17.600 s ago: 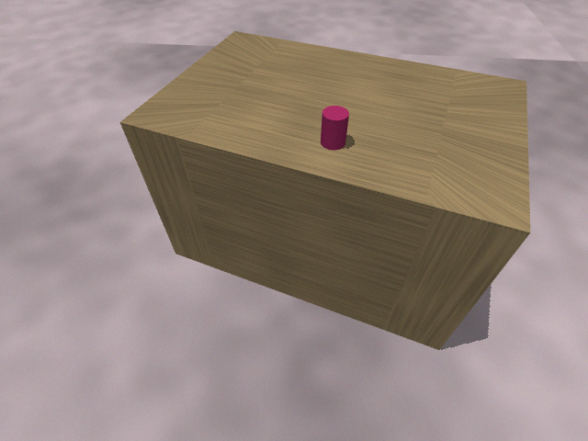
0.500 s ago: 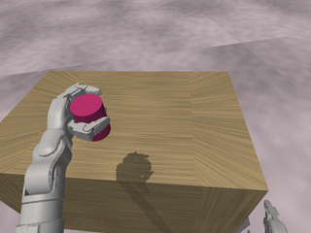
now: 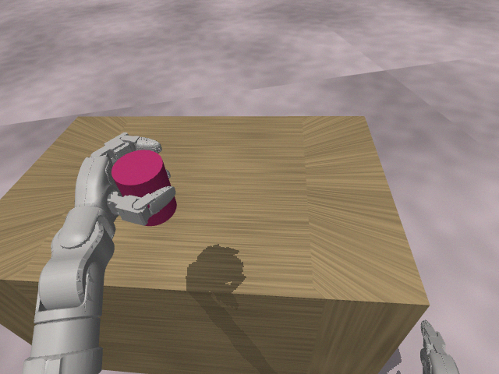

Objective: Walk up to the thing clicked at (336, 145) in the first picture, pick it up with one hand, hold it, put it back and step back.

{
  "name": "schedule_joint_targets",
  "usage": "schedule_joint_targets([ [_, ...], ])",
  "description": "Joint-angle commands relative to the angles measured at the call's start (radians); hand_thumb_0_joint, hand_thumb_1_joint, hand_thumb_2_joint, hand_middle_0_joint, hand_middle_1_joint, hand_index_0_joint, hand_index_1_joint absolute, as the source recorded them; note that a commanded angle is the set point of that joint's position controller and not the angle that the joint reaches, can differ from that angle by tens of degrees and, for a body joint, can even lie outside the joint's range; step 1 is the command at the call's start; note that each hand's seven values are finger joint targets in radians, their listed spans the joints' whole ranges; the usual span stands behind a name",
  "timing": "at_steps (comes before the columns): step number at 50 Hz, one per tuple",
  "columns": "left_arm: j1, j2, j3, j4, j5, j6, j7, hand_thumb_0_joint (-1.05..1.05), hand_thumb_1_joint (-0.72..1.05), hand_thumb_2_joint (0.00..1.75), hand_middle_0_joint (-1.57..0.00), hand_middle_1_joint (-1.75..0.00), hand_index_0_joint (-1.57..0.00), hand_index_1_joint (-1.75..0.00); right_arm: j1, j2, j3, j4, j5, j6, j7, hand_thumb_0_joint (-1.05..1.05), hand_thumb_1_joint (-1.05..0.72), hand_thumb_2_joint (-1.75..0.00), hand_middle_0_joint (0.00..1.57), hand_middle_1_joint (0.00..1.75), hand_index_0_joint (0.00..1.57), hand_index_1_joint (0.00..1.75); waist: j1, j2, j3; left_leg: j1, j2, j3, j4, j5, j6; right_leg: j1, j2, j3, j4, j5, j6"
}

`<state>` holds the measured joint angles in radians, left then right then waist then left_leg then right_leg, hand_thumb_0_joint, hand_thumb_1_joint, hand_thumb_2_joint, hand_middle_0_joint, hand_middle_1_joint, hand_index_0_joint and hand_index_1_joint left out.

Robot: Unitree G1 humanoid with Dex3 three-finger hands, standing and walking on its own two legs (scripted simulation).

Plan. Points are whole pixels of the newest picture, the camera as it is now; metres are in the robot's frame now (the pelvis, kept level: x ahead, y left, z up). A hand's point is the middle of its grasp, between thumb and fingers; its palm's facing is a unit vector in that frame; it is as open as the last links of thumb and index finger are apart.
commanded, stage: hold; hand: left
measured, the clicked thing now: (146, 189) +0.34 +0.17 +0.17
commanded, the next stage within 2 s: crouch in 0.16 s
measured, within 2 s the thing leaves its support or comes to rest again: neither
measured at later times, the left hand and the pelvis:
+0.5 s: hand (153, 190) +0.34 +0.17 +0.17, palm faces +0.08 -1.00 +0.00, open 9.6 cm; pelvis +0.00 +0.00 +0.00, yaw +0 degrees
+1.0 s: hand (174, 190) +0.41 +0.17 +0.09, palm faces +0.08 -1.00 +0.01, open 9.5 cm; pelvis -0.01 +0.00 -0.01, yaw -1 degrees
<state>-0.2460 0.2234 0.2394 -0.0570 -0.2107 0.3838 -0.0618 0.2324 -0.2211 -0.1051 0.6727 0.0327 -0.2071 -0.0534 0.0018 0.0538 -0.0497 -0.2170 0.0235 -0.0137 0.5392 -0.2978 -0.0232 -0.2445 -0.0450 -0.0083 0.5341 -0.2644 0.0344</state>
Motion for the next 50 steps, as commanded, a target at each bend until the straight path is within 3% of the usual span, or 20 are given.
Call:
schedule_joint_targets([
  [1, -0.331, 0.140, 0.037, -0.227, -0.016, -0.060, -0.009, 0.00, 0.19, 1.30, -1.30, -1.46, -1.33, -1.46, -0.111, -0.121, -0.035, -0.168, 0.002, -0.058, -0.001, 0.00, 0.53, -0.06, 0.05, 0.05, 0.05, 0.05, -0.002, -0.067, -0.173, 0.051, -0.033, 0.029, -0.068, 0.183, 0.033, 0.027, 0.037, -0.050, -0.087, 0.160, -0.023],
  [4, -0.342, 0.123, 0.020, -0.263, -0.012, -0.062, 0.000, 0.00, 0.17, 1.29, -1.27, -1.44, -1.29, -1.44, -0.126, -0.121, -0.032, -0.186, 0.002, -0.062, 0.000, 0.00, 0.53, -0.06, 0.05, 0.05, 0.05, 0.05, -0.003, -0.047, -0.185, 0.058, -0.031, 0.025, -0.072, 0.199, 0.028, 0.025, 0.040, -0.049, -0.077, 0.173, -0.026],
  [6, -0.380, 0.168, 0.066, -0.306, -0.012, -0.076, 0.017, 0.00, 0.16, 1.28, -1.28, -1.45, -1.31, -1.45, -0.109, -0.134, -0.045, -0.183, -0.001, -0.063, -0.004, 0.00, 0.53, -0.06, 0.05, 0.05, 0.05, 0.05, -0.001, -0.048, -0.212, 0.069, -0.027, 0.023, -0.062, 0.211, 0.027, 0.042, 0.042, -0.052, -0.072, 0.178, -0.024],
  [8, -0.352, 0.136, 0.033, -0.270, -0.003, -0.077, 0.021, 0.00, 0.17, 1.28, -1.27, -1.43, -1.29, -1.44, -0.116, -0.115, -0.031, -0.186, 0.000, -0.062, -0.002, 0.00, 0.52, -0.06, 0.05, 0.05, 0.05, 0.05, 0.000, -0.055, -0.172, 0.049, -0.029, 0.023, -0.073, 0.182, 0.026, 0.036, 0.041, -0.050, -0.081, 0.155, -0.025],
  [12, -0.362, 0.161, 0.057, -0.306, -0.007, -0.088, 0.027, 0.00, 0.19, 1.30, -1.29, -1.46, -1.31, -1.46, -0.117, -0.117, -0.037, -0.179, 0.001, -0.060, -0.007, 0.00, 0.52, -0.06, 0.05, 0.05, 0.05, 0.05, 0.005, -0.035, -0.189, 0.050, -0.031, 0.024, -0.070, 0.190, 0.026, 0.050, 0.038, -0.050, -0.080, 0.166, -0.026],
  [13, -0.334, 0.151, 0.054, -0.259, -0.004, -0.081, 0.026, 0.00, 0.17, 1.36, -1.31, -1.50, -1.32, -1.51, -0.121, -0.137, -0.052, -0.180, 0.000, -0.061, -0.010, 0.00, 0.52, -0.07, 0.05, 0.05, 0.05, 0.05, -0.002, -0.054, -0.178, 0.054, -0.030, 0.025, -0.070, 0.190, 0.026, 0.037, 0.041, -0.048, -0.079, 0.165, -0.025],
  [18, -0.305, 0.104, -0.002, -0.189, -0.002, -0.069, 0.002, 0.00, 0.22, 1.32, -1.38, -1.49, -1.40, -1.50, -0.139, -0.071, 0.005, -0.139, 0.000, -0.064, 0.001, 0.00, 0.55, -0.05, 0.05, 0.05, 0.05, 0.05, 0.003, -0.060, -0.123, 0.021, -0.031, 0.023, -0.075, 0.170, 0.032, 0.020, 0.037, -0.051, -0.087, 0.150, -0.025],
  [19, -0.326, 0.129, 0.028, -0.179, -0.008, -0.072, 0.001, 0.00, 0.22, 1.31, -1.39, -1.50, -1.40, -1.50, -0.158, -0.099, -0.010, -0.156, 0.000, -0.065, 0.000, 0.00, 0.55, -0.05, 0.05, 0.05, 0.05, 0.05, -0.001, -0.060, -0.143, 0.029, -0.031, 0.026, -0.073, 0.176, 0.032, 0.025, 0.036, -0.045, -0.086, 0.157, -0.025],
  [24, -0.375, 0.140, 0.034, -0.069, 0.003, -0.112, 0.002, 0.00, 0.24, 1.31, -1.35, -1.48, -1.37, -1.48, -0.135, -0.120, -0.022, -0.138, -0.006, -0.075, -0.002, 0.00, 0.56, -0.05, 0.05, 0.05, 0.05, 0.05, -0.029, -0.107, -0.152, 0.037, -0.029, 0.022, -0.069, 0.156, 0.035, -0.002, 0.040, -0.044, -0.083, 0.144, -0.021],
  [28, -0.473, 0.182, 0.058, 0.022, 0.013, -0.202, 0.001, 0.00, 0.23, 1.28, -1.32, -1.45, -1.34, -1.44, -0.130, -0.129, -0.031, -0.099, -0.009, -0.085, -0.005, 0.00, 0.57, -0.05, 0.05, 0.05, 0.05, 0.05, -0.044, -0.098, -0.174, 0.022, -0.035, 0.027, -0.052, 0.150, 0.040, -0.020, 0.031, -0.026, -0.074, 0.154, -0.017],
  [31, -0.512, 0.160, 0.036, 0.104, 0.017, -0.286, 0.003, 0.00, 0.29, 1.27, -1.32, -1.43, -1.34, -1.42, -0.128, -0.092, 0.005, -0.127, -0.008, -0.094, 0.002, 0.00, 0.56, -0.05, 0.05, 0.05, 0.05, 0.05, -0.041, -0.075, -0.222, 0.021, -0.032, 0.024, -0.039, 0.170, 0.033, -0.020, 0.035, -0.030, -0.048, 0.171, -0.020],
  [33, -0.532, 0.157, 0.014, 0.155, 0.023, -0.340, 0.004, 0.00, 0.29, 1.27, -1.33, -1.43, -1.35, -1.42, -0.131, -0.116, -0.016, -0.135, -0.007, -0.091, -0.001, 0.00, 0.56, -0.05, 0.05, 0.05, 0.05, 0.05, -0.048, -0.043, -0.241, 0.026, -0.029, 0.025, -0.026, 0.191, 0.028, -0.030, 0.036, -0.028, -0.027, 0.192, -0.025],
  [36, -0.592, 0.215, 0.041, 0.237, 0.034, -0.415, 0.008, 0.00, 0.26, 1.26, -1.30, -1.41, -1.32, -1.41, -0.123, -0.140, -0.030, -0.162, -0.012, -0.080, -0.007, 0.00, 0.56, -0.05, 0.05, 0.05, 0.05, 0.05, -0.051, -0.045, -0.280, 0.012, -0.024, 0.023, -0.004, 0.227, 0.026, -0.027, 0.035, -0.025, -0.010, 0.227, -0.025],
  [37, -0.610, 0.220, 0.038, 0.249, 0.037, -0.439, 0.008, 0.00, 0.25, 1.26, -1.31, -1.42, -1.33, -1.42, -0.108, -0.111, -0.007, -0.166, -0.012, -0.073, -0.005, 0.00, 0.56, -0.05, 0.05, 0.05, 0.05, 0.05, -0.044, -0.029, -0.299, 0.003, -0.024, 0.023, 0.000, 0.233, 0.026, -0.013, 0.033, -0.025, -0.005, 0.234, -0.026],
  [38, -0.607, 0.245, 0.067, 0.305, 0.033, -0.457, 0.011, 0.00, 0.24, 1.26, -1.31, -1.42, -1.33, -1.42, -0.118, -0.134, -0.023, -0.175, -0.010, -0.069, -0.006, 0.00, 0.55, -0.05, 0.05, 0.05, 0.05, 0.05, -0.040, -0.038, -0.286, -0.016, -0.021, 0.022, 0.003, 0.234, 0.024, -0.023, 0.035, -0.028, -0.001, 0.230, -0.028],
  [41, -0.643, 0.202, 0.024, 0.353, 0.031, -0.510, 0.008, 0.00, 0.24, 1.27, -1.32, -1.43, -1.34, -1.43, -0.106, -0.096, 0.004, -0.206, -0.011, -0.055, -0.004, 0.00, 0.55, -0.05, 0.05, 0.05, 0.05, 0.05, -0.047, -0.015, -0.308, -0.024, -0.016, 0.021, 0.013, 0.210, 0.020, -0.051, 0.038, -0.030, 0.013, 0.208, -0.030],
  [43, -0.645, 0.254, 0.063, 0.415, 0.030, -0.536, 0.011, 0.00, 0.20, 1.26, -1.32, -1.43, -1.34, -1.43, -0.087, -0.127, -0.024, -0.183, -0.013, -0.039, -0.009, 0.00, 0.54, -0.05, 0.05, 0.05, 0.05, 0.05, -0.045, -0.030, -0.293, -0.062, -0.018, 0.025, 0.030, 0.196, 0.027, -0.061, 0.037, -0.025, 0.026, 0.202, -0.029],
  [47, -0.703, 0.220, 0.023, 0.463, 0.034, -0.583, 0.000, 0.00, 0.17, 1.24, -1.31, -1.41, -1.33, -1.41, -0.093, -0.105, -0.003, -0.255, -0.014, -0.022, -0.005, 0.00, 0.54, -0.05, 0.05, 0.05, 0.05, 0.05, -0.053, -0.032, -0.326, -0.075, -0.013, 0.025, 0.055, 0.208, 0.025, -0.084, 0.041, -0.026, 0.054, 0.209, -0.032],
  [49, -0.687, 0.303, 0.092, 0.508, 0.032, -0.598, 0.007, 0.00, 0.18, 1.26, -1.32, -1.42, -1.33, -1.42, -0.057, -0.156, -0.050, -0.241, -0.015, -0.006, -0.009, 0.00, 0.54, -0.05, 0.05, 0.05, 0.05, 0.05, -0.049, -0.029, -0.350, -0.105, -0.014, 0.027, 0.073, 0.213, 0.026, -0.078, 0.039, -0.022, 0.070, 0.217, -0.031],
  [50, -0.689, 0.251, 0.051, 0.532, 0.031, -0.603, 0.002, 0.00, 0.18, 1.25, -1.32, -1.42, -1.33, -1.42, -0.060, -0.144, -0.041, -0.271, -0.014, -0.003, -0.007, 0.00, 0.54, -0.05, 0.05, 0.05, 0.05, 0.05, -0.064, -0.044, -0.343, -0.110, -0.015, 0.030, 0.083, 0.216, 0.029, -0.087, 0.038, -0.019, 0.075, 0.227, -0.030],
])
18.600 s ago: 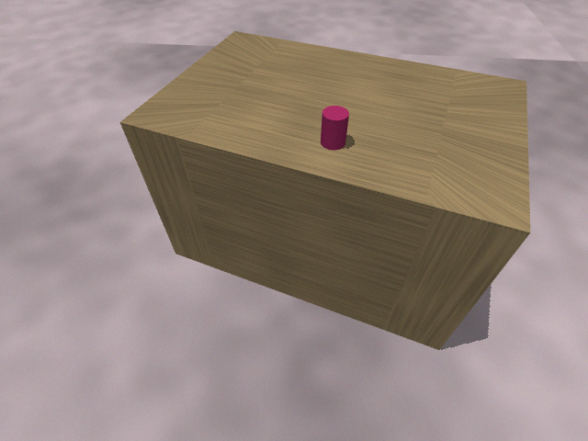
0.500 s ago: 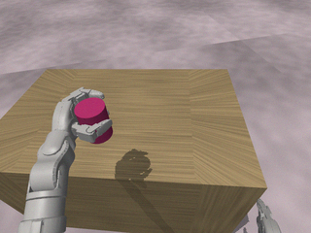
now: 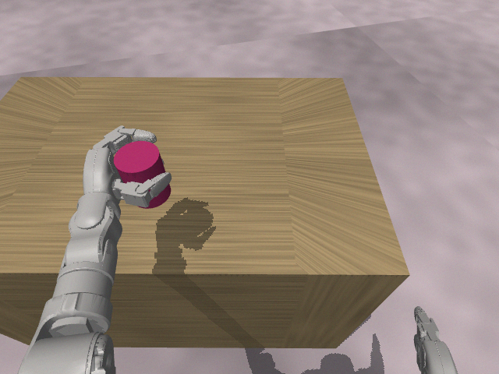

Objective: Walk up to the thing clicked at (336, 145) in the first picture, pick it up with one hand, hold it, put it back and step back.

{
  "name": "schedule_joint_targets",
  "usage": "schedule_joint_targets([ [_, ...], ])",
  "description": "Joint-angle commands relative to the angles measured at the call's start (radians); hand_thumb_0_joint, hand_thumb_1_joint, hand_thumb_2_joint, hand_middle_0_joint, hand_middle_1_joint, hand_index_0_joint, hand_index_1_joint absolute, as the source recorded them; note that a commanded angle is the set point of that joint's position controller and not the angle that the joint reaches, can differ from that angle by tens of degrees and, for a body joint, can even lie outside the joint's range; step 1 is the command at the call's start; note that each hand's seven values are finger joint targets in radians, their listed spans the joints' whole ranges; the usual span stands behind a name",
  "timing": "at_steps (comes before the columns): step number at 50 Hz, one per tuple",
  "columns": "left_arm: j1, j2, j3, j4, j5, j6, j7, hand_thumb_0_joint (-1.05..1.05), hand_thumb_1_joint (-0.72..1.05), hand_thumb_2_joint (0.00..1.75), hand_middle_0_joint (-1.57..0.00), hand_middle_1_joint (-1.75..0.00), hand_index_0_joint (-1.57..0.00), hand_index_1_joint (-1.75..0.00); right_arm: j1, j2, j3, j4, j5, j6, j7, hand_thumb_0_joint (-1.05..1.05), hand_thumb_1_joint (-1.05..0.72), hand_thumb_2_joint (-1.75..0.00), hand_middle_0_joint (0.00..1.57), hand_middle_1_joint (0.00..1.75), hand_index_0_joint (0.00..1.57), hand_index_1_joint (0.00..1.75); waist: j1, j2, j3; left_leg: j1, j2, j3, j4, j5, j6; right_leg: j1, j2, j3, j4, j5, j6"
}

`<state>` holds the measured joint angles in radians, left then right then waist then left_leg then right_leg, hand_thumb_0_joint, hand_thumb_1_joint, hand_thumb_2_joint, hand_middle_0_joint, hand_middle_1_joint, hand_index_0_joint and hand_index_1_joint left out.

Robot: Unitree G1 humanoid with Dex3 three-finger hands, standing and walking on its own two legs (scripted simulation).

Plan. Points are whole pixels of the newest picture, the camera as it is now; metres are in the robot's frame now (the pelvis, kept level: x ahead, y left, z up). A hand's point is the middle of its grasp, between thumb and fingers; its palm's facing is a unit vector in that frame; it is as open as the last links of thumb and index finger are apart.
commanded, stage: crouch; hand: left
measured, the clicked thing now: (144, 175) +0.42 +0.18 +0.09
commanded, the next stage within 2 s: lower in 0.36 s
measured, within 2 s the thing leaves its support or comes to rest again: rests again in 1.70 s
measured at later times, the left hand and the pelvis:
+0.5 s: hand (150, 169) +0.45 +0.18 +0.07, palm faces +0.11 -0.99 +0.01, open 9.5 cm; pelvis +0.00 +0.00 -0.02, yaw +0 degrees
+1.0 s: hand (160, 184) +0.46 +0.18 +0.01, palm faces +0.10 -0.99 +0.01, open 9.5 cm; pelvis -0.02 +0.00 -0.05, yaw +0 degrees
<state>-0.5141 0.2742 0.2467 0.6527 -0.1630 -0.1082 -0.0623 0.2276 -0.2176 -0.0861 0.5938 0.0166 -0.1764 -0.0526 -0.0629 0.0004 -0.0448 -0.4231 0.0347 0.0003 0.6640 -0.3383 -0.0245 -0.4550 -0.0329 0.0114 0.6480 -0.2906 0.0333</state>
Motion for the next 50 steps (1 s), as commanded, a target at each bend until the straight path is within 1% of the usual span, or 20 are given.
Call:
schedule_joint_targets([
  [1, -0.438, 0.161, 0.017, -0.167, -0.016, -0.121, -0.002, 0.00, 0.17, 1.26, -1.32, -1.43, -1.34, -1.43, -0.065, -0.113, -0.031, -0.207, 0.001, -0.031, -0.003, 0.00, 0.54, -0.05, 0.05, 0.05, 0.05, 0.05, -0.003, -0.007, -0.360, 0.080, -0.026, 0.016, -0.031, 0.267, 0.033, 0.127, 0.025, -0.038, -0.027, 0.270, -0.028],
  [3, -0.461, 0.208, 0.039, -0.159, -0.008, -0.138, -0.002, 0.00, 0.13, 1.24, -1.31, -1.41, -1.33, -1.42, -0.071, -0.126, -0.044, -0.211, 0.001, -0.021, -0.005, 0.00, 0.53, -0.05, 0.05, 0.05, 0.05, 0.05, 0.000, 0.032, -0.372, 0.087, -0.027, 0.018, -0.013, 0.286, 0.030, 0.096, 0.024, -0.034, -0.014, 0.278, -0.030],
  [10, -0.526, 0.211, 0.034, -0.120, -0.003, -0.174, -0.004, 0.00, 0.16, 1.25, -1.32, -1.42, -1.34, -1.43, -0.007, -0.127, -0.044, -0.268, -0.003, 0.005, -0.001, 0.00, 0.53, -0.06, 0.05, 0.05, 0.05, 0.05, -0.025, 0.035, -0.384, 0.064, -0.020, 0.008, 0.016, 0.239, 0.028, 0.017, 0.031, -0.040, 0.020, 0.230, -0.035],
  [15, -0.541, 0.228, 0.047, -0.094, -0.003, -0.192, -0.011, 0.00, 0.17, 1.25, -1.32, -1.41, -1.33, -1.41, 0.007, -0.146, -0.049, -0.316, -0.008, 0.020, 0.007, 0.00, 0.52, -0.06, 0.05, 0.05, 0.05, 0.05, -0.028, 0.054, -0.440, 0.069, -0.012, -0.001, 0.058, 0.333, 0.021, -0.003, 0.033, -0.043, 0.058, 0.285, -0.040],
  [16, -0.529, 0.218, 0.038, -0.075, 0.001, -0.192, -0.013, 0.00, 0.17, 1.24, -1.31, -1.40, -1.32, -1.41, 0.018, -0.125, -0.030, -0.317, -0.009, 0.023, 0.011, 0.00, 0.52, -0.06, 0.05, 0.05, 0.05, 0.05, -0.022, 0.055, -0.443, 0.054, -0.012, -0.003, 0.065, 0.331, 0.022, -0.002, 0.032, -0.044, 0.063, 0.281, -0.041],
  [18, -0.556, 0.258, 0.067, -0.078, 0.004, -0.201, -0.008, 0.00, 0.18, 1.25, -1.32, -1.41, -1.33, -1.41, 0.018, -0.159, -0.062, -0.360, -0.009, 0.028, 0.008, 0.00, 0.52, -0.06, 0.05, 0.05, 0.05, 0.05, -0.036, 0.037, -0.452, 0.030, -0.014, 0.001, 0.068, 0.290, 0.025, 0.002, 0.030, -0.039, 0.067, 0.266, -0.040],
  [19, -0.562, 0.240, 0.055, -0.067, 0.008, -0.204, -0.007, 0.00, 0.17, 1.25, -1.32, -1.41, -1.33, -1.42, 0.030, -0.128, -0.034, -0.361, -0.011, 0.030, 0.013, 0.00, 0.52, -0.06, 0.05, 0.05, 0.05, 0.05, -0.030, 0.044, -0.448, 0.018, -0.016, 0.003, 0.074, 0.284, 0.025, 0.000, 0.029, -0.038, 0.072, 0.264, -0.040],
  [21, -0.563, 0.239, 0.062, -0.053, 0.008, -0.209, -0.004, 0.00, 0.15, 1.24, -1.30, -1.39, -1.31, -1.40, 0.026, -0.129, -0.040, -0.379, -0.011, 0.038, 0.014, 0.00, 0.52, -0.06, 0.05, 0.05, 0.05, 0.05, -0.029, 0.028, -0.428, -0.011, -0.020, 0.006, 0.072, 0.226, 0.030, -0.002, 0.030, -0.037, 0.068, 0.222, -0.038],
  [23, -0.561, 0.250, 0.073, -0.017, 0.007, -0.211, -0.004, 0.00, 0.18, 1.26, -1.33, -1.42, -1.34, -1.42, 0.032, -0.152, -0.063, -0.391, -0.012, 0.041, 0.012, 0.00, 0.52, -0.06, 0.05, 0.05, 0.05, 0.05, -0.038, 0.023, -0.437, -0.023, -0.019, 0.004, 0.081, 0.232, 0.029, -0.018, 0.030, -0.036, 0.076, 0.227, -0.038],
  [25, -0.572, 0.229, 0.052, -0.006, 0.019, -0.214, -0.009, 0.00, 0.20, 1.25, -1.32, -1.42, -1.33, -1.42, 0.064, -0.116, -0.026, -0.400, -0.016, 0.045, 0.017, 0.00, 0.52, -0.06, 0.05, 0.05, 0.05, 0.05, -0.048, 0.043, -0.453, -0.015, -0.020, 0.008, 0.104, 0.266, 0.031, -0.026, 0.028, -0.033, 0.088, 0.264, -0.036],
  [27, -0.518, 0.235, 0.069, 0.075, 0.024, -0.215, -0.015, 0.00, 0.20, 1.25, -1.33, -1.42, -1.34, -1.43, 0.066, -0.136, -0.049, -0.376, -0.015, 0.051, 0.021, 0.00, 0.52, -0.06, 0.05, 0.05, 0.05, 0.05, -0.046, 0.033, -0.387, -0.072, -0.016, 0.002, 0.110, 0.250, 0.029, -0.078, 0.032, -0.035, 0.101, 0.236, -0.042],
  [31, -0.582, 0.236, 0.069, 0.059, 0.025, -0.257, -0.027, 0.00, 0.23, 1.25, -1.35, -1.43, -1.36, -1.43, 0.055, -0.110, -0.024, -0.437, -0.024, 0.047, 0.032, 0.00, 0.52, -0.06, 0.05, 0.05, 0.05, 0.05, -0.062, 0.039, -0.455, -0.105, -0.019, 0.005, 0.144, 0.203, 0.035, -0.075, 0.029, -0.031, 0.128, 0.214, -0.040],
  [33, -0.574, 0.288, 0.108, 0.094, 0.029, -0.270, -0.024, 0.00, 0.20, 1.23, -1.32, -1.41, -1.33, -1.42, 0.047, -0.155, -0.058, -0.477, -0.026, 0.052, 0.031, 0.00, 0.51, -0.06, 0.05, 0.05, 0.05, 0.05, -0.061, 0.017, -0.469, -0.127, -0.018, 0.002, 0.151, 0.194, 0.034, -0.077, 0.031, -0.031, 0.137, 0.207, -0.040],
  [35, -0.655, 0.285, 0.092, 0.030, 0.031, -0.295, -0.022, 0.00, 0.22, 1.23, -1.31, -1.40, -1.32, -1.41, 0.067, -0.140, -0.044, -0.486, -0.032, 0.054, 0.033, 0.00, 0.52, -0.06, 0.05, 0.05, 0.05, 0.05, -0.073, 0.066, -0.496, -0.109, -0.017, 0.000, 0.168, 0.185, 0.030, -0.110, 0.033, -0.033, 0.151, 0.191, -0.042],
  [39, -0.604, 0.299, 0.107, 0.098, 0.033, -0.309, -0.022, 0.00, 0.18, 1.20, -1.31, -1.39, -1.32, -1.39, 0.087, -0.166, -0.059, -0.558, -0.032, 0.052, 0.031, 0.00, 0.50, -0.06, 0.05, 0.05, 0.05, 0.05, -0.085, 0.052, -0.533, -0.114, -0.014, -0.005, 0.192, 0.179, 0.028, -0.124, 0.036, -0.035, 0.176, 0.182, -0.044],
  [41, -0.641, 0.278, 0.084, 0.089, 0.044, -0.320, -0.023, 0.00, 0.17, 1.19, -1.29, -1.37, -1.30, -1.37, 0.125, -0.134, -0.029, -0.535, -0.041, 0.060, 0.039, 0.00, 0.51, -0.06, 0.05, 0.05, 0.05, 0.05, -0.091, 0.095, -0.504, -0.137, -0.016, -0.005, 0.208, 0.178, 0.027, -0.172, 0.036, -0.032, 0.182, 0.173, -0.046],
  [42, -0.668, 0.316, 0.117, 0.059, 0.040, -0.330, -0.021, 0.00, 0.20, 1.21, -1.30, -1.38, -1.30, -1.38, 0.119, -0.142, -0.037, -0.553, -0.042, 0.059, 0.040, 0.00, 0.51, -0.06, 0.05, 0.05, 0.05, 0.05, -0.083, 0.106, -0.529, -0.131, -0.013, -0.010, 0.213, 0.197, 0.023, -0.176, 0.038, -0.038, 0.191, 0.178, -0.049],
  [44, -0.651, 0.322, 0.120, 0.078, 0.045, -0.333, -0.022, 0.00, 0.21, 1.21, -1.31, -1.38, -1.32, -1.39, 0.120, -0.167, -0.070, -0.568, -0.042, 0.060, 0.039, 0.00, 0.51, -0.06, 0.05, 0.05, 0.05, 0.05, -0.093, 0.116, -0.534, -0.134, -0.014, -0.007, 0.227, 0.194, 0.023, -0.184, 0.037, -0.036, 0.205, 0.182, -0.049],
  [45, -0.611, 0.281, 0.107, 0.145, 0.045, -0.327, -0.025, 0.00, 0.21, 1.21, -1.31, -1.39, -1.32, -1.39, 0.134, -0.159, -0.059, -0.563, -0.045, 0.063, 0.043, 0.00, 0.51, -0.06, 0.05, 0.05, 0.05, 0.05, -0.100, 0.093, -0.511, -0.161, -0.009, -0.014, 0.228, 0.177, 0.023, -0.206, 0.040, -0.040, 0.207, 0.162, -0.050],
  [50, -0.633, 0.304, 0.125, 0.136, 0.055, -0.348, -0.020, 0.00, 0.19, 1.21, -1.30, -1.39, -1.31, -1.39, 0.134, -0.144, -0.042, -0.632, -0.048, 0.065, 0.050, 0.00, 0.51, -0.06, 0.05, 0.05, 0.05, 0.05, -0.103, 0.088, -0.529, -0.227, -0.018, -0.005, 0.256, 0.151, 0.031, -0.180, 0.039, -0.031, 0.229, 0.169, -0.044],
])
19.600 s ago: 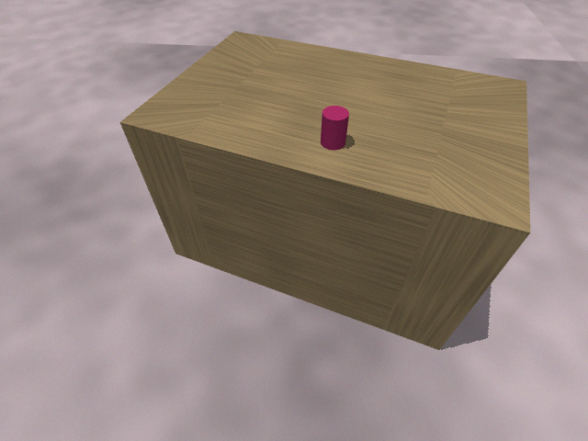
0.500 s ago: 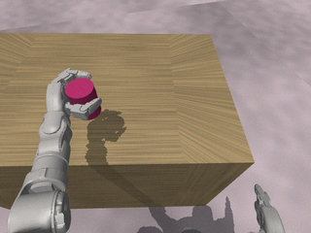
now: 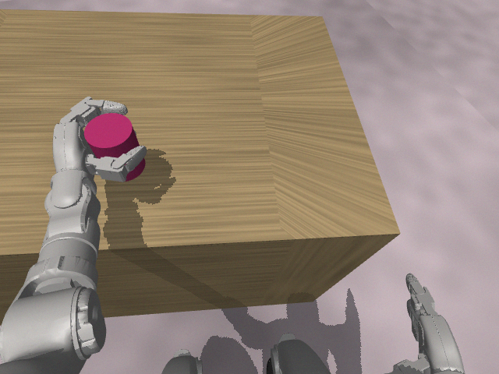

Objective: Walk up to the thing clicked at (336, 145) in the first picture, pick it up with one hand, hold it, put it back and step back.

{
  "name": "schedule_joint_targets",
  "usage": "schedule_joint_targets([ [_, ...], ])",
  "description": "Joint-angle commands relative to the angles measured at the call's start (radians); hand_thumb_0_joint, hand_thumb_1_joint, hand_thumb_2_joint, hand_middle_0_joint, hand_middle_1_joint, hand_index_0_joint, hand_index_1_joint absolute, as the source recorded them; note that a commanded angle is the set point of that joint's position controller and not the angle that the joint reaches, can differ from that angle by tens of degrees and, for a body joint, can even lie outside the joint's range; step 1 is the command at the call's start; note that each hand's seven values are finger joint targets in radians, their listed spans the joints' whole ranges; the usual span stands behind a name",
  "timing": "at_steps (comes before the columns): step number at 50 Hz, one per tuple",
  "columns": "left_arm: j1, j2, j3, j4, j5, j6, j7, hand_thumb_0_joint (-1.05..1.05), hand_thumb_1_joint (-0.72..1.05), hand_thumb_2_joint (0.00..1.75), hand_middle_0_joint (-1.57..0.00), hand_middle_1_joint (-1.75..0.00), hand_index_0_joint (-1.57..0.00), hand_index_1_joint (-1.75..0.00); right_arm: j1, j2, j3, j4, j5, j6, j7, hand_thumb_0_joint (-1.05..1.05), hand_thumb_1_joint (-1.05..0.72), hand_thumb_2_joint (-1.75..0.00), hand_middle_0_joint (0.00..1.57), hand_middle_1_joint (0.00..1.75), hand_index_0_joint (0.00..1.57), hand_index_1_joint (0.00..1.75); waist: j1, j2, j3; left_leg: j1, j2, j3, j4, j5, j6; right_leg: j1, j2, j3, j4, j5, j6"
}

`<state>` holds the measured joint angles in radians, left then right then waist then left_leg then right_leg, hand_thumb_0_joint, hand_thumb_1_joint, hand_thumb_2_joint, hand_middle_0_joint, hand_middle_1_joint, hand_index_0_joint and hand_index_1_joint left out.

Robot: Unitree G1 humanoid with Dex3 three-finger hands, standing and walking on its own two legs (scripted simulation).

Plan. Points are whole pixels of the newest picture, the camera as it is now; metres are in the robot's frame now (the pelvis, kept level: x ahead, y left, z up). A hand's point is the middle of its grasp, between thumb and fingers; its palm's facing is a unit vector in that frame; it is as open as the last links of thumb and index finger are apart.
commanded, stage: lower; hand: left
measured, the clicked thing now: (117, 149) +0.48 +0.18 +0.05
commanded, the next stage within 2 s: loosen in 0.86 s
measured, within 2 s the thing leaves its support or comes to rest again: rests again in 0.70 s
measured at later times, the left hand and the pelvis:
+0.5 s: hand (121, 155) +0.48 +0.18 +0.02, palm faces +0.11 -0.99 +0.00, open 9.5 cm; pelvis +0.00 +0.00 -0.02, yaw +0 degrees
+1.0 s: hand (125, 160) +0.48 +0.18 +0.00, palm faces +0.10 -0.99 +0.00, open 9.5 cm; pelvis -0.01 +0.00 -0.04, yaw +0 degrees
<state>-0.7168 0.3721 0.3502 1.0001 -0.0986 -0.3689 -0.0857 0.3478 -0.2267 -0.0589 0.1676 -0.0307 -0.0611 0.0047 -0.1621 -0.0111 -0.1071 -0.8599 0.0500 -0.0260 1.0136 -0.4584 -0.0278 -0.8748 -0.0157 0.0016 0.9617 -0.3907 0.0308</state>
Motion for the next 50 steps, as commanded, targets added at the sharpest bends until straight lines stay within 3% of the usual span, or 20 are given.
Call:
schedule_joint_targets([
  [1, -0.428, 0.187, 0.015, -0.199, -0.011, -0.091, -0.001, 0.00, 0.21, 1.22, -1.30, -1.39, -1.31, -1.39, 0.020, -0.135, -0.065, -0.214, -0.003, -0.048, -0.005, 0.00, 0.51, -0.06, 0.05, 0.05, 0.05, 0.05, -0.010, 0.097, -0.480, 0.211, -0.031, 0.017, -0.089, 0.283, 0.032, 0.226, 0.023, -0.025, -0.076, 0.272, -0.044],
  [3, -0.430, 0.223, 0.030, -0.199, -0.005, -0.097, 0.001, 0.00, 0.22, 1.22, -1.30, -1.38, -1.31, -1.38, 0.010, -0.149, -0.077, -0.242, 0.000, -0.047, -0.007, 0.00, 0.51, -0.06, 0.05, 0.05, 0.05, 0.05, -0.009, 0.099, -0.459, 0.199, -0.033, 0.019, -0.083, 0.249, 0.034, 0.208, 0.024, -0.023, -0.073, 0.242, -0.043],
  [5, -0.434, 0.215, 0.029, -0.220, -0.004, -0.108, 0.002, 0.00, 0.23, 1.22, -1.31, -1.38, -1.32, -1.39, 0.011, -0.141, -0.067, -0.272, -0.001, -0.045, -0.003, 0.00, 0.51, -0.06, 0.05, 0.05, 0.05, 0.05, -0.009, 0.103, -0.487, 0.193, -0.034, 0.017, -0.080, 0.230, 0.033, 0.213, 0.024, -0.023, -0.064, 0.226, -0.043],
  [7, -0.432, 0.225, 0.036, -0.222, -0.008, -0.113, 0.004, 0.00, 0.24, 1.23, -1.31, -1.39, -1.32, -1.40, 0.049, -0.158, -0.087, -0.267, -0.002, -0.040, -0.002, 0.00, 0.51, -0.06, 0.05, 0.05, 0.05, 0.05, -0.016, 0.138, -0.501, 0.215, -0.030, 0.012, -0.068, 0.276, 0.027, 0.193, 0.028, -0.029, -0.046, 0.250, -0.047],
  [13, -0.424, 0.220, 0.033, -0.225, 0.005, -0.120, 0.004, 0.00, 0.20, 1.21, -1.29, -1.37, -1.30, -1.37, 0.077, -0.145, -0.070, -0.312, -0.004, -0.029, 0.005, 0.00, 0.50, -0.06, 0.05, 0.05, 0.05, 0.05, -0.022, 0.123, -0.529, 0.200, -0.030, 0.010, -0.030, 0.335, 0.031, 0.193, 0.027, -0.025, -0.019, 0.307, -0.044],
  [16, -0.421, 0.218, 0.030, -0.222, 0.010, -0.121, 0.006, 0.00, 0.21, 1.22, -1.27, -1.35, -1.28, -1.36, 0.072, -0.169, -0.094, -0.303, -0.009, -0.022, 0.010, 0.00, 0.51, -0.06, 0.05, 0.05, 0.05, 0.05, -0.026, 0.171, -0.514, 0.217, -0.021, -0.002, -0.020, 0.371, 0.020, 0.127, 0.030, -0.035, 0.001, 0.296, -0.053],
  [23, -0.436, 0.222, 0.033, -0.207, 0.024, -0.131, 0.019, 0.00, 0.17, 1.21, -1.28, -1.35, -1.28, -1.36, 0.084, -0.161, -0.090, -0.348, -0.012, -0.012, 0.013, 0.00, 0.51, -0.06, 0.05, 0.05, 0.05, 0.05, -0.038, 0.130, -0.503, 0.149, -0.032, 0.010, -0.013, 0.252, 0.032, 0.147, 0.028, -0.024, 0.001, 0.237, -0.043],
  [26, -0.420, 0.227, 0.036, -0.191, 0.027, -0.133, 0.017, 0.00, 0.19, 1.21, -1.28, -1.36, -1.28, -1.36, 0.083, -0.181, -0.109, -0.371, -0.012, -0.011, 0.012, 0.00, 0.51, -0.06, 0.05, 0.05, 0.05, 0.05, -0.044, 0.147, -0.519, 0.167, -0.028, 0.005, -0.003, 0.284, 0.026, 0.121, 0.032, -0.031, 0.018, 0.249, -0.048],
  [28, -0.438, 0.217, 0.029, -0.188, 0.023, -0.139, 0.011, 0.00, 0.20, 1.21, -1.28, -1.35, -1.28, -1.36, 0.078, -0.155, -0.083, -0.367, -0.010, -0.009, 0.014, 0.00, 0.51, -0.06, 0.05, 0.05, 0.05, 0.05, -0.040, 0.158, -0.502, 0.149, -0.029, 0.003, 0.001, 0.283, 0.024, 0.110, 0.031, -0.031, 0.025, 0.242, -0.050],
  [32, -0.428, 0.240, 0.043, -0.176, 0.029, -0.144, 0.009, 0.00, 0.18, 1.22, -1.28, -1.36, -1.29, -1.37, 0.086, -0.166, -0.085, -0.384, -0.013, -0.005, 0.016, 0.00, 0.51, -0.06, 0.05, 0.05, 0.05, 0.05, -0.043, 0.151, -0.532, 0.134, -0.030, 0.003, 0.021, 0.309, 0.028, 0.123, 0.030, -0.027, 0.041, 0.274, -0.048],
  [33, -0.420, 0.232, 0.043, -0.163, 0.027, -0.142, 0.007, 0.00, 0.18, 1.23, -1.28, -1.36, -1.28, -1.37, 0.081, -0.171, -0.095, -0.389, -0.014, -0.006, 0.016, 0.00, 0.51, -0.06, 0.05, 0.05, 0.05, 0.05, -0.050, 0.149, -0.525, 0.126, -0.030, 0.003, 0.023, 0.300, 0.028, 0.115, 0.031, -0.027, 0.039, 0.267, -0.047],
  [34, -0.450, 0.215, 0.028, -0.178, 0.025, -0.145, 0.007, 0.00, 0.17, 1.22, -1.28, -1.37, -1.28, -1.37, 0.084, -0.148, -0.068, -0.390, -0.014, -0.009, 0.018, 0.00, 0.51, -0.06, 0.05, 0.05, 0.05, 0.05, -0.050, 0.154, -0.513, 0.117, -0.032, 0.007, 0.024, 0.272, 0.030, 0.111, 0.030, -0.022, 0.038, 0.249, -0.046],
  [36, -0.432, 0.244, 0.057, -0.150, 0.027, -0.150, 0.015, 0.00, 0.16, 1.23, -1.29, -1.38, -1.30, -1.39, 0.090, -0.169, -0.091, -0.383, -0.015, -0.008, 0.018, 0.00, 0.51, -0.06, 0.05, 0.05, 0.05, 0.05, -0.053, 0.146, -0.491, 0.097, -0.030, 0.001, 0.019, 0.247, 0.028, 0.091, 0.033, -0.030, 0.040, 0.220, -0.049],
  [38, -0.452, 0.237, 0.038, -0.178, 0.036, -0.156, 0.017, 0.00, 0.18, 1.24, -1.30, -1.38, -1.30, -1.39, 0.079, -0.158, -0.075, -0.418, -0.017, -0.010, 0.020, 0.00, 0.51, -0.06, 0.05, 0.05, 0.05, 0.05, -0.060, 0.148, -0.527, 0.101, -0.032, 0.003, 0.022, 0.214, 0.032, 0.099, 0.031, -0.025, 0.041, 0.201, -0.046],
  [40, -0.447, 0.251, 0.051, -0.166, 0.035, -0.161, 0.018, 0.00, 0.16, 1.22, -1.28, -1.37, -1.29, -1.38, 0.105, -0.166, -0.093, -0.373, -0.017, -0.005, 0.017, 0.00, 0.51, -0.06, 0.05, 0.05, 0.05, 0.05, -0.056, 0.163, -0.488, 0.079, -0.034, 0.005, 0.020, 0.186, 0.028, 0.073, 0.032, -0.026, 0.046, 0.172, -0.048],
  [42, -0.443, 0.246, 0.046, -0.166, 0.037, -0.160, 0.018, 0.00, 0.17, 1.21, -1.26, -1.36, -1.27, -1.36, 0.088, -0.187, -0.104, -0.411, -0.018, -0.009, 0.017, 0.00, 0.51, -0.06, 0.05, 0.05, 0.05, 0.05, -0.063, 0.162, -0.525, 0.103, -0.028, -0.004, 0.025, 0.215, 0.025, 0.064, 0.036, -0.034, 0.056, 0.186, -0.051],
  [45, -0.417, 0.216, 0.035, -0.119, 0.042, -0.156, 0.022, 0.00, 0.16, 1.23, -1.28, -1.38, -1.29, -1.38, 0.094, -0.159, -0.078, -0.419, -0.016, -0.007, 0.019, 0.00, 0.51, -0.06, 0.05, 0.05, 0.05, 0.05, -0.068, 0.118, -0.488, 0.040, -0.034, 0.000, 0.030, 0.162, 0.034, 0.068, 0.034, -0.027, 0.052, 0.162, -0.044],
  [46, -0.396, 0.217, 0.039, -0.098, 0.044, -0.154, 0.022, 0.00, 0.15, 1.21, -1.27, -1.36, -1.28, -1.36, 0.101, -0.182, -0.102, -0.413, -0.016, -0.008, 0.017, 0.00, 0.51, -0.06, 0.05, 0.05, 0.05, 0.05, -0.071, 0.117, -0.490, 0.046, -0.034, 0.003, 0.035, 0.173, 0.033, 0.062, 0.033, -0.026, 0.054, 0.171, -0.045],
  [49, -0.388, 0.202, 0.026, -0.092, 0.053, -0.153, 0.023, 0.00, 0.18, 1.15, -1.32, -1.34, -1.34, -1.33, 0.105, -0.169, -0.079, -0.407, -0.021, -0.005, 0.021, 0.00, 0.52, -0.05, 0.05, 0.05, 0.05, 0.05, -0.067, 0.138, -0.481, 0.056, -0.029, -0.007, 0.037, 0.183, 0.026, 0.015, 0.038, -0.038, 0.068, 0.157, -0.051],
  [50, -0.394, 0.209, 0.023, -0.100, 0.054, -0.153, 0.023, 0.00, 0.10, 1.07, -1.24, -1.26, -1.27, -1.25, 0.107, -0.172, -0.090, -0.413, -0.018, -0.004, 0.020, 0.00, 0.52, -0.05, 0.05, 0.05, 0.05, 0.05, -0.072, 0.139, -0.490, 0.058, -0.031, -0.003, 0.043, 0.198, 0.027, 0.029, 0.036, -0.034, 0.067, 0.173, -0.049],
])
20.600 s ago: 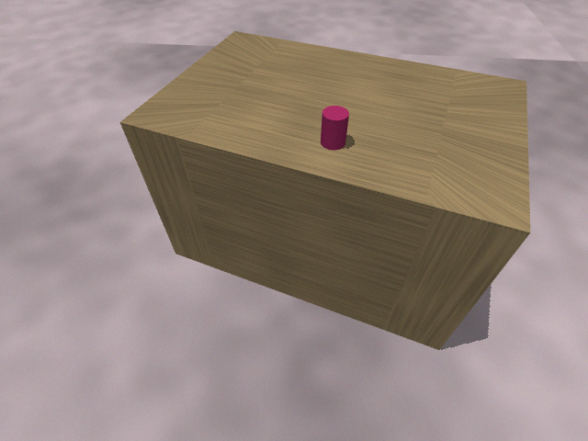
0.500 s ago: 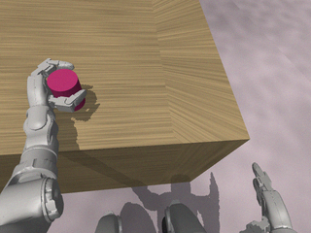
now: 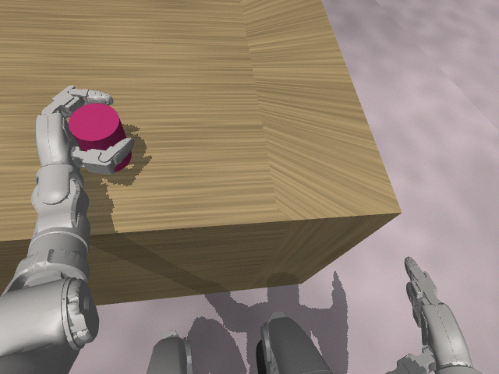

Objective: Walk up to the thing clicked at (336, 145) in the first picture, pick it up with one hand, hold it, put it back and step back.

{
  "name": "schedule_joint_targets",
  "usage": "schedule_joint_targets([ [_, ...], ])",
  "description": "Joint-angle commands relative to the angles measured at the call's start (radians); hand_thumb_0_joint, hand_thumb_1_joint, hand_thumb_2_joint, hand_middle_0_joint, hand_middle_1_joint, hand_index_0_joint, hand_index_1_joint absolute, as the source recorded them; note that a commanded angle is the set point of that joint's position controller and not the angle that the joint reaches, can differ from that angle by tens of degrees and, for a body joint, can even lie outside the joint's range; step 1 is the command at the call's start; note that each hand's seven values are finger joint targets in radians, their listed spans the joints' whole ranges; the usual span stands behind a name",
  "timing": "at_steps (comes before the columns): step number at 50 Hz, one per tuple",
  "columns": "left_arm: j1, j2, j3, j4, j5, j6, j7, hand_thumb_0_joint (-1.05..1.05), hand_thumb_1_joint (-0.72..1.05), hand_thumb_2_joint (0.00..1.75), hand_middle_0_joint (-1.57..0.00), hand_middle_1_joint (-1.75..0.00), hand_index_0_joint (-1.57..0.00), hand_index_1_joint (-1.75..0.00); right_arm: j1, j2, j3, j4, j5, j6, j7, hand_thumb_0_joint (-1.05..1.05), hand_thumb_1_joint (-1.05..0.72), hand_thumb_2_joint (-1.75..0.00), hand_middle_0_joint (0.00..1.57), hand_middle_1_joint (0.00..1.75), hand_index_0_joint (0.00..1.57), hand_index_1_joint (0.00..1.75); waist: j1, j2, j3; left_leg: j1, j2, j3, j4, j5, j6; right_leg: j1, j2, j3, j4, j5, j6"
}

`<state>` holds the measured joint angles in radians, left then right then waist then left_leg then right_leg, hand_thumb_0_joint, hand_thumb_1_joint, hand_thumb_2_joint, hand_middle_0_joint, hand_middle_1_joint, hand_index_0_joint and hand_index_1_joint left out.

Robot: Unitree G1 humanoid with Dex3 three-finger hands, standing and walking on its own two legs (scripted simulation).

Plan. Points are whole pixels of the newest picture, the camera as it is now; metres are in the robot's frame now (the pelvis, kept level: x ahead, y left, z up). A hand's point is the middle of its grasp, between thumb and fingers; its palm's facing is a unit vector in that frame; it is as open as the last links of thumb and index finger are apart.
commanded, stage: open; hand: left
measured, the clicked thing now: (103, 140) +0.49 +0.18 +0.03
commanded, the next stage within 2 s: withdraw in 0.40 s
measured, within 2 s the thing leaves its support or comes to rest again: neither
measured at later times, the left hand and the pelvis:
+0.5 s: hand (103, 136) +0.50 +0.18 +0.03, palm faces +0.11 -0.99 +0.01, open 15.7 cm; pelvis +0.01 +0.00 +0.00, yaw +0 degrees
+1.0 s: hand (3, 65) +0.50 +0.25 +0.16, palm faces +0.16 -0.99 -0.03, open 17.6 cm; pelvis +0.02 +0.00 +0.03, yaw +0 degrees
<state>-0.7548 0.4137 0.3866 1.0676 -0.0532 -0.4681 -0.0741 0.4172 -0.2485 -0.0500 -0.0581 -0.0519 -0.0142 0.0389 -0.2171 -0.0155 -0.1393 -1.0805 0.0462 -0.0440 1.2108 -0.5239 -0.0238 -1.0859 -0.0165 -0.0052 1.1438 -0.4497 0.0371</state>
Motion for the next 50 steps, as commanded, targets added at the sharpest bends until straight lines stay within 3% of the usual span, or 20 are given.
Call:
schedule_joint_targets([
  [1, -0.372, 0.187, -0.001, -0.180, 0.009, -0.053, 0.012, 0.00, 0.02, 0.99, -1.18, -1.18, -1.21, -1.17, 0.032, -0.152, -0.097, -0.206, 0.004, -0.049, -0.014, 0.00, 0.51, -0.05, 0.05, 0.05, 0.05, 0.05, -0.012, 0.135, -0.478, 0.277, -0.030, 0.018, -0.151, 0.259, 0.026, 0.255, 0.036, -0.023, -0.119, 0.234, -0.053],
  [5, -0.375, 0.154, -0.007, -0.181, -0.015, -0.051, 0.007, 0.00, -0.18, 0.67, -1.02, -0.92, -1.05, -0.90, 0.044, -0.154, -0.100, -0.198, 0.005, -0.048, -0.013, 0.00, 0.52, -0.04, 0.05, 0.05, 0.05, 0.05, -0.012, 0.142, -0.435, 0.284, -0.025, 0.009, -0.165, 0.236, 0.018, 0.221, 0.041, -0.035, -0.113, 0.200, -0.058],
  [9, -0.372, 0.179, 0.006, -0.204, -0.012, -0.054, 0.005, 0.00, -0.46, 0.38, -0.72, -0.62, -0.73, -0.61, 0.048, -0.152, -0.099, -0.220, 0.006, -0.050, -0.015, 0.00, 0.51, -0.05, 0.05, 0.05, 0.05, 0.05, -0.014, 0.127, -0.457, 0.260, -0.034, 0.021, -0.162, 0.198, 0.028, 0.260, 0.034, -0.021, -0.126, 0.193, -0.048],
  [12, -0.399, 0.199, 0.023, -0.249, -0.026, -0.059, 0.004, 0.00, -0.55, 0.24, -0.57, -0.45, -0.58, -0.44, 0.033, -0.163, -0.108, -0.216, 0.005, -0.053, -0.019, 0.00, 0.51, -0.05, 0.05, 0.05, 0.05, 0.05, 0.001, 0.154, -0.485, 0.289, -0.031, 0.017, -0.157, 0.241, 0.022, 0.260, 0.036, -0.025, -0.116, 0.216, -0.052],
  [16, -0.421, 0.205, 0.013, -0.317, -0.025, -0.067, 0.001, 0.00, -0.61, 0.14, -0.41, -0.29, -0.41, -0.29, 0.052, -0.137, -0.085, -0.216, 0.003, -0.050, -0.020, 0.00, 0.51, -0.06, 0.05, 0.05, 0.05, 0.05, 0.008, 0.175, -0.558, 0.323, -0.033, 0.023, -0.132, 0.343, 0.023, 0.312, 0.032, -0.017, -0.102, 0.313, -0.050],
  [19, -0.376, 0.206, 0.028, -0.269, -0.027, -0.062, 0.004, 0.00, -0.61, 0.10, -0.32, -0.21, -0.31, -0.22, 0.052, -0.152, -0.099, -0.193, 0.003, -0.045, -0.023, 0.00, 0.51, -0.06, 0.05, 0.05, 0.05, 0.05, 0.011, 0.157, -0.515, 0.287, -0.035, 0.026, -0.134, 0.324, 0.026, 0.315, 0.029, -0.011, -0.106, 0.306, -0.049],
  [22, -0.352, 0.163, 0.004, -0.224, -0.022, -0.059, 0.002, 0.00, -0.61, 0.03, -0.20, -0.10, -0.20, -0.11, 0.047, -0.149, -0.099, -0.191, 0.000, -0.043, -0.023, 0.00, 0.51, -0.06, 0.05, 0.05, 0.05, 0.05, -0.008, 0.147, -0.498, 0.282, -0.032, 0.025, -0.131, 0.319, 0.027, 0.296, 0.030, -0.010, -0.113, 0.302, -0.048],
  [24, -0.357, 0.190, 0.017, -0.268, -0.020, -0.062, 0.003, 0.00, -0.61, 0.00, -0.15, -0.05, -0.15, -0.06, 0.039, -0.147, -0.095, -0.204, 0.003, -0.041, -0.020, 0.00, 0.51, -0.06, 0.05, 0.05, 0.05, 0.05, 0.011, 0.154, -0.522, 0.303, -0.033, 0.024, -0.136, 0.347, 0.024, 0.313, 0.030, -0.015, -0.107, 0.319, -0.051],
  [25, -0.340, 0.171, 0.003, -0.224, -0.021, -0.056, -0.002, 0.00, -0.61, 0.00, -0.13, -0.04, -0.13, -0.05, 0.054, -0.152, -0.101, -0.190, 0.002, -0.037, -0.020, 0.00, 0.51, -0.06, 0.05, 0.05, 0.05, 0.05, 0.000, 0.164, -0.508, 0.309, -0.031, 0.023, -0.134, 0.362, 0.022, 0.300, 0.031, -0.018, -0.106, 0.325, -0.053],
  [26, -0.355, 0.198, 0.024, -0.244, -0.025, -0.058, 0.001, 0.00, -0.60, 0.06, -0.08, -0.06, -0.08, -0.06, 0.049, -0.171, -0.120, -0.203, 0.005, -0.036, -0.022, 0.00, 0.53, -0.05, 0.05, 0.05, 0.05, 0.05, 0.001, 0.143, -0.510, 0.305, -0.029, 0.021, -0.133, 0.367, 0.025, 0.308, 0.032, -0.018, -0.106, 0.335, -0.050],
  [30, -0.426, 0.270, 0.043, -0.352, -0.016, -0.065, 0.005, 0.00, -0.54, 0.08, -0.05, -0.06, -0.06, -0.06, 0.054, -0.166, -0.114, -0.235, 0.006, -0.029, -0.023, 0.00, 0.53, -0.05, 0.05, 0.05, 0.05, 0.05, 0.013, 0.182, -0.576, 0.349, -0.033, 0.024, -0.151, 0.368, 0.021, 0.356, 0.029, -0.013, -0.114, 0.336, -0.050],
  [34, -0.448, 0.304, 0.055, -0.373, -0.021, -0.030, 0.003, 0.00, -0.53, 0.06, -0.05, -0.05, -0.05, -0.04, 0.044, -0.165, -0.116, -0.222, 0.016, -0.017, -0.029, 0.00, 0.53, -0.05, 0.05, 0.05, 0.05, 0.05, 0.030, 0.196, -0.535, 0.370, -0.032, 0.026, -0.192, 0.332, 0.015, 0.375, 0.031, -0.012, -0.143, 0.300, -0.050],
  [38, -0.466, 0.377, 0.079, -0.369, -0.025, 0.025, -0.025, 0.00, -0.57, 0.02, -0.06, -0.04, -0.07, -0.03, 0.061, -0.144, -0.099, -0.143, 0.025, -0.004, -0.035, 0.00, 0.52, -0.05, 0.05, 0.05, 0.05, 0.05, 0.044, 0.252, -0.519, 0.450, -0.028, 0.029, -0.213, 0.413, 0.008, 0.378, 0.033, -0.015, -0.167, 0.339, -0.053],
  [41, -0.447, 0.364, 0.068, -0.344, -0.037, 0.083, -0.054, 0.00, -0.56, 0.01, -0.06, -0.03, -0.07, -0.02, 0.036, -0.134, -0.078, -0.109, 0.029, 0.003, -0.038, 0.00, 0.52, -0.05, 0.05, 0.05, 0.05, 0.05, 0.064, 0.255, -0.514, 0.508, -0.018, 0.020, -0.241, 0.492, 0.001, 0.386, 0.036, -0.026, -0.186, 0.365, -0.057],
  [42, -0.437, 0.370, 0.067, -0.327, -0.041, 0.105, -0.063, 0.00, -0.57, 0.00, -0.06, -0.02, -0.07, -0.01, 0.019, -0.121, -0.063, -0.091, 0.035, 0.007, -0.038, 0.00, 0.52, -0.05, 0.05, 0.05, 0.05, 0.05, 0.077, 0.245, -0.459, 0.485, -0.022, 0.023, -0.261, 0.458, 0.004, 0.395, 0.037, -0.023, -0.202, 0.344, -0.056],
  [43, -0.404, 0.374, 0.072, -0.280, -0.045, 0.128, -0.075, 0.00, -0.58, 0.00, -0.06, -0.03, -0.08, -0.01, 0.008, -0.148, -0.085, -0.089, 0.038, 0.006, -0.041, 0.00, 0.53, -0.05, 0.05, 0.05, 0.05, 0.05, 0.070, 0.216, -0.447, 0.476, -0.019, 0.023, -0.275, 0.443, 0.005, 0.411, 0.039, -0.026, -0.215, 0.342, -0.057],
  [45, -0.431, 0.322, 0.034, -0.265, -0.051, 0.161, -0.101, 0.00, -0.60, 0.00, -0.06, -0.02, -0.07, 0.00, -0.026, -0.121, -0.051, -0.090, 0.043, 0.002, -0.038, 0.00, 0.54, -0.05, 0.05, 0.05, 0.05, 0.05, 0.064, 0.182, -0.427, 0.472, -0.016, 0.024, -0.296, 0.424, 0.009, 0.428, 0.040, -0.027, -0.240, 0.337, -0.054],
  [47, -0.403, 0.331, 0.040, -0.211, -0.064, 0.191, -0.123, 0.00, -0.58, 0.00, -0.05, -0.02, -0.07, -0.01, -0.014, -0.140, -0.068, -0.052, 0.052, -0.001, -0.047, 0.00, 0.55, -0.05, 0.05, 0.05, 0.05, 0.05, 0.063, 0.126, -0.353, 0.445, -0.018, 0.031, -0.326, 0.348, 0.018, 0.431, 0.041, -0.027, -0.277, 0.291, -0.050],
  [48, -0.421, 0.289, 0.008, -0.231, -0.067, 0.198, -0.134, 0.00, -0.56, 0.00, -0.04, -0.02, -0.06, 0.00, -0.022, -0.112, -0.039, -0.032, 0.055, -0.007, -0.042, 0.00, 0.56, -0.05, 0.05, 0.05, 0.05, 0.05, 0.059, 0.116, -0.331, 0.438, -0.019, 0.034, -0.337, 0.320, 0.021, 0.418, 0.041, -0.028, -0.285, 0.274, -0.051],
  [50, -0.351, 0.312, 0.030, -0.128, -0.073, 0.224, -0.153, 0.00, -0.60, 0.06, -0.06, -0.06, -0.06, -0.06, -0.019, -0.143, -0.056, -0.008, 0.058, -0.011, -0.049, 0.00, 0.58, -0.05, 0.05, 0.05, 0.05, 0.05, 0.057, 0.067, -0.305, 0.426, -0.019, 0.041, -0.342, 0.293, 0.031, 0.427, 0.039, -0.022, -0.309, 0.262, -0.044],
])
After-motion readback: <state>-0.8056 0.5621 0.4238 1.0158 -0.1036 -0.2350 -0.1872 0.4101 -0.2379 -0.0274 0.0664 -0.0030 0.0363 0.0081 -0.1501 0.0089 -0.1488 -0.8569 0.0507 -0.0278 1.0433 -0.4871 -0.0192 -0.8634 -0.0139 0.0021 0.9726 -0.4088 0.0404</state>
